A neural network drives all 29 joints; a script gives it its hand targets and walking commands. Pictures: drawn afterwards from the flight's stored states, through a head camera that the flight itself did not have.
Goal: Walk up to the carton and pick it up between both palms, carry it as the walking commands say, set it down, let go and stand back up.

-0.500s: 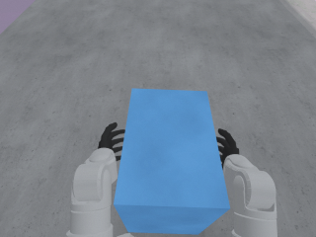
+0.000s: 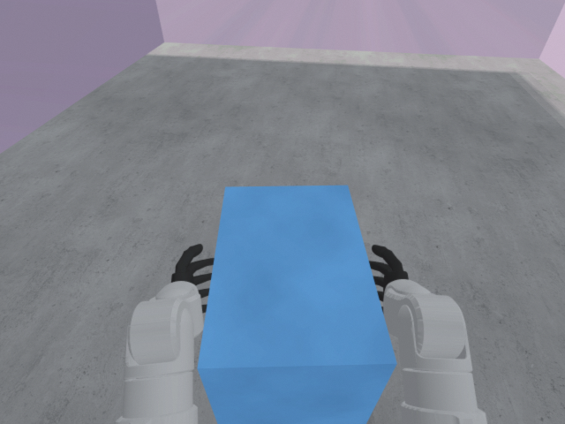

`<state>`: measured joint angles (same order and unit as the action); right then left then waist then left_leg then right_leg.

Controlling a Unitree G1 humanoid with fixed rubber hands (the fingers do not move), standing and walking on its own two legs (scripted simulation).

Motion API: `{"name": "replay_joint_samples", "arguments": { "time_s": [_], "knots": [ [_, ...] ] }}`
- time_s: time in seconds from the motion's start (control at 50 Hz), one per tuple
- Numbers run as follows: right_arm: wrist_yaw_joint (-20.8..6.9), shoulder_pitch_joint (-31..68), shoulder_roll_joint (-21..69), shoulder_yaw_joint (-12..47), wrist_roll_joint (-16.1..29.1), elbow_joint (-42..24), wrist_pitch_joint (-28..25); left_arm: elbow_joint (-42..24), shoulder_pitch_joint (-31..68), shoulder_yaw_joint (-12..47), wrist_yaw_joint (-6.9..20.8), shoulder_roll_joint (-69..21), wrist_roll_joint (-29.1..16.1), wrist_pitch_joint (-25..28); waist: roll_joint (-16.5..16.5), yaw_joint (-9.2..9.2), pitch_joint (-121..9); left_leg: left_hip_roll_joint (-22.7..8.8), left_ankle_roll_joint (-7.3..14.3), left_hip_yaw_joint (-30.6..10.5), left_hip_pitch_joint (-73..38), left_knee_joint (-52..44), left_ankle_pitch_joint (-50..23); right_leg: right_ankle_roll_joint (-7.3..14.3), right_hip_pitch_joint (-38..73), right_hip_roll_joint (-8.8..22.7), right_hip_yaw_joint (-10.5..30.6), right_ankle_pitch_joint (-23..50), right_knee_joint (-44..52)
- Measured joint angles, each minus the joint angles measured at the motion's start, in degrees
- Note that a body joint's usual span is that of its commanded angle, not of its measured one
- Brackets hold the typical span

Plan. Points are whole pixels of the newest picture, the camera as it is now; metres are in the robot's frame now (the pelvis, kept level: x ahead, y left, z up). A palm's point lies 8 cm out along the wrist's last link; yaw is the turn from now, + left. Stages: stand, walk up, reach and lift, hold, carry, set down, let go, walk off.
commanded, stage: carry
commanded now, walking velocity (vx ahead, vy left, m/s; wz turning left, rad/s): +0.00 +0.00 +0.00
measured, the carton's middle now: (289, 313) +0.29 +0.02 +0.03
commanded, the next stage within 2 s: none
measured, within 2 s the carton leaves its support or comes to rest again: neither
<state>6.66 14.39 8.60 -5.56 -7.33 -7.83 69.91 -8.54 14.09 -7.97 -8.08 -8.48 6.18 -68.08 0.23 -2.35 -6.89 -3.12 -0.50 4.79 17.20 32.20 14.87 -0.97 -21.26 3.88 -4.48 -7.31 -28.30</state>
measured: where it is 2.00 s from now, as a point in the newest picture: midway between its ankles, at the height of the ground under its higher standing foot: outside the picture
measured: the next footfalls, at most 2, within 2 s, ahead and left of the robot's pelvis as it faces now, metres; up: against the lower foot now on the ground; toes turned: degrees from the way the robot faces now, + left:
left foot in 0.40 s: -0.03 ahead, +0.10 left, +0.00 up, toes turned +14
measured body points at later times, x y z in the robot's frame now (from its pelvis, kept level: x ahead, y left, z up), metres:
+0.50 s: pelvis -0.06 -0.04 +0.00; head -0.07 -0.03 +0.45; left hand +0.24 +0.09 +0.06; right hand +0.23 -0.19 +0.07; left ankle -0.06 +0.07 -0.73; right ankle +0.08 -0.14 -0.73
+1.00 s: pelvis -0.04 -0.05 +0.00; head -0.06 -0.06 +0.45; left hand +0.26 +0.10 +0.05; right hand +0.26 -0.19 +0.04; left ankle -0.07 +0.07 -0.73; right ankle +0.09 -0.14 -0.73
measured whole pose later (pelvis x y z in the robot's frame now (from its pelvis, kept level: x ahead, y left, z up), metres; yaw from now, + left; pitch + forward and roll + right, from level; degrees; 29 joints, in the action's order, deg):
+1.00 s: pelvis -0.04 -0.05 +0.00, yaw +1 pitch +2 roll +1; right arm 5.4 12.8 8.3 -6.6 -8.0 2.7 53.7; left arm 2.7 13.8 -8.0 -5.7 -8.5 9.0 -52.6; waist 0.2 0.6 -6.2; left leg -0.4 0.0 3.2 15.5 31.8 18.5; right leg 3.2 -25.7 1.1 -5.8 -1.0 -24.2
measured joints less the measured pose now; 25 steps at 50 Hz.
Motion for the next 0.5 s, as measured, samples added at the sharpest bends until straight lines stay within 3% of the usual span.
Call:
{"name": "replay_joint_samples", "arguments": {
  "time_s": [0.12,0.22,0.26,0.32,0.38,0.44,0.5],
  "knots": [
    [-0.2,1.0,0.2,-1.6,-0.6,1.5,-1.6,3.4,2.4,-0.7,1.0,-0.6,1.6,2.0,-0.9,2.25,1.7,-0.5,-0.5,-0.4,2.1,-0.1,-1.4,1.2,-2.2,-0.7,0.3,-2.7,-1.4],
    [-0.2,1.1,0.2,-1.4,-0.5,0.8,-2.7,2.2,1.9,-0.4,0.8,-0.5,1.2,3.2,-1.7,2.10,3.3,-0.9,-1.1,-0.2,4.0,2.1,-0.2,2.2,-4.5,-1.1,0.9,-1.7,-4.5],
    [-0.5,1.2,0.3,-1.5,-0.7,2.6,-3.8,3.8,1.9,-0.8,1.5,-0.5,1.8,4.2,-1.2,1.61,3.2,-0.5,-0.7,-0.1,5.4,5.0,5.3,2.6,-5.4,-1.0,1.4,0.0,-4.4],
    [-0.1,0.0,0.0,-0.4,-0.1,3.6,-4.9,3.8,0.3,-0.4,1.4,-0.1,1.5,4.9,0.3,1.00,3.0,1.5,0.6,-0.2,5.1,10.0,7.2,3.6,-5.9,-1.1,2.1,4.0,-1.6],
    [0.0,-0.3,-0.1,-0.5,0.1,4.1,-6.3,4.7,0.1,0.0,1.8,-0.1,2.0,6.3,0.9,2.23,2.1,3.5,2.1,0.9,0.5,2.6,9.3,3.3,-6.0,-1.5,1.3,6.3,2.7],
    [0.3,-0.7,-0.1,-0.5,0.7,4.5,-8.7,4.9,0.1,-0.2,1.6,-0.1,1.7,8.4,2.7,3.63,2.8,4.5,1.9,0.7,-1.9,-2.8,2.1,2.9,-5.2,-1.6,0.7,8.7,5.6],
    [0.1,-1.7,-0.4,0.1,0.9,1.0,-8.5,1.8,-0.6,1.3,1.5,0.1,1.5,8.1,2.6,4.34,3.1,3.6,1.5,-0.1,-1.1,-1.3,1.3,2.3,-6.0,-2.2,0.1,2.1,2.7]
  ]
}}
